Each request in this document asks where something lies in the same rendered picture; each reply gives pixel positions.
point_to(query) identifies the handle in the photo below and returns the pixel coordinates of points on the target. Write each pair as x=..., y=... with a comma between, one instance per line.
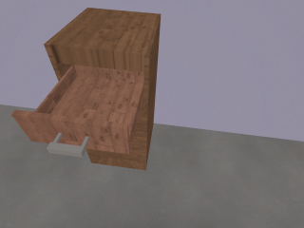
x=67, y=149

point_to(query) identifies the drawer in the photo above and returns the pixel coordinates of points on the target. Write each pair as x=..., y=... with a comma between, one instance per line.
x=103, y=104

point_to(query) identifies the cabinet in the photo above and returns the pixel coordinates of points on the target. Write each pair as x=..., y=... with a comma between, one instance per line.
x=114, y=39

